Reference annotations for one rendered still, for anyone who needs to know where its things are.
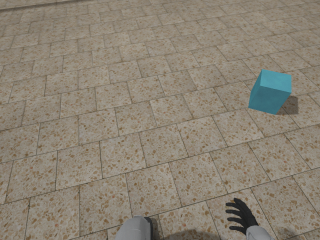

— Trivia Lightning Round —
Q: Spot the robot right hand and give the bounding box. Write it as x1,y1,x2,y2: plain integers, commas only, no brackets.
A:
225,198,259,235

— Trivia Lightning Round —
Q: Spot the left robot foot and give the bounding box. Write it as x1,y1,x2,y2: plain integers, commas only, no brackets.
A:
144,216,154,240

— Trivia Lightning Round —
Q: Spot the carton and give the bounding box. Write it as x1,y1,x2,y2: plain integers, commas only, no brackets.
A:
248,69,292,115

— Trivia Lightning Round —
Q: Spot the left robot thigh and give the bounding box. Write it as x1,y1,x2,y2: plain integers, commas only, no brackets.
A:
114,217,151,240

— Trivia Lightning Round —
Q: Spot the right robot forearm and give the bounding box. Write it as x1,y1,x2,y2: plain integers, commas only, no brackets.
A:
246,225,275,240

